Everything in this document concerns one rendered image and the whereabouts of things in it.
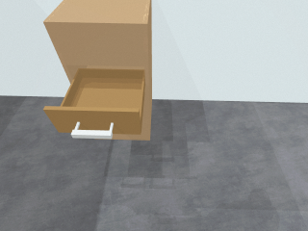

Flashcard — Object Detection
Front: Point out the drawer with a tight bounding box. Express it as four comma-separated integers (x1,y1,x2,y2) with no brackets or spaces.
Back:
43,68,145,135

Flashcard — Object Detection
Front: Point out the handle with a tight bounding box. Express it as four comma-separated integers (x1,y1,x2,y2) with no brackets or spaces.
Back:
71,121,114,140

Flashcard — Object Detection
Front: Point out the cabinet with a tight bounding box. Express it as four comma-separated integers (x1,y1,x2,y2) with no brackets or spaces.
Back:
43,0,152,141

